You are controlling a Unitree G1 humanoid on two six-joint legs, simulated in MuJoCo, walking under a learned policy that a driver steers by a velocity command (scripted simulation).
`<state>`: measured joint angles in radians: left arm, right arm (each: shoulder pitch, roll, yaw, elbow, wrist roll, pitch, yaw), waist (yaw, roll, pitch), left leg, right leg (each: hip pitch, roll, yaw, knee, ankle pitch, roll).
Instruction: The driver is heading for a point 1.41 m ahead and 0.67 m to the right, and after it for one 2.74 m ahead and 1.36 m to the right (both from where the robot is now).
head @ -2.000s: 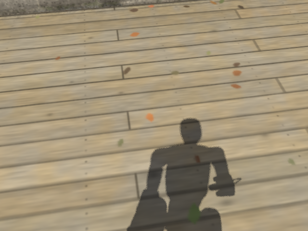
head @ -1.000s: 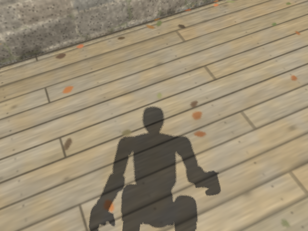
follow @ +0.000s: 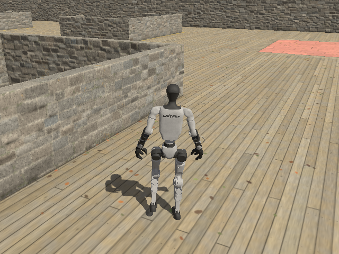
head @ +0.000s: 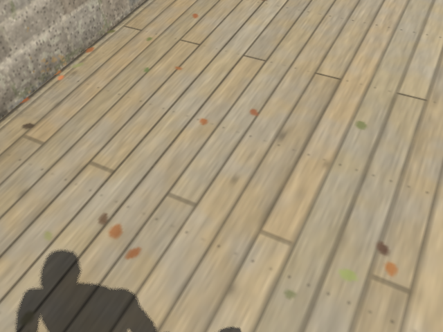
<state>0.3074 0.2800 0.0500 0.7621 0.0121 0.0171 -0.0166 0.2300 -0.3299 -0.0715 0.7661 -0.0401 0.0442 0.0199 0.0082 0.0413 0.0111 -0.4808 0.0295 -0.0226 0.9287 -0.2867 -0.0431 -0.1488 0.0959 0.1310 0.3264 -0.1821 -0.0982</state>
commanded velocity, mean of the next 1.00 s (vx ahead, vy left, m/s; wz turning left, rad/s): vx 0.45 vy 0.00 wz -0.35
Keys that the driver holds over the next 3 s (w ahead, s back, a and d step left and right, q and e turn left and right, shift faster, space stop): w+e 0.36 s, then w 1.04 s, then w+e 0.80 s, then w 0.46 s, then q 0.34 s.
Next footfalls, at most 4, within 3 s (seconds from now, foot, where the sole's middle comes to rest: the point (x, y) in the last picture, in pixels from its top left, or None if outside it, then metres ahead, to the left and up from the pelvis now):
0.26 left None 0.18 0.13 -0.79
0.72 right None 0.41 -0.15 -0.79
1.28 left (277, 253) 0.77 -0.09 -0.79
1.82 right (345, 201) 0.97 -0.36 -0.79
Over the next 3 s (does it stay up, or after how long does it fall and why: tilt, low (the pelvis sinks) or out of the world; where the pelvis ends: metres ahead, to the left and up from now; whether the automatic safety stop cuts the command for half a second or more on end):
stays up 1.31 -0.59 -0.01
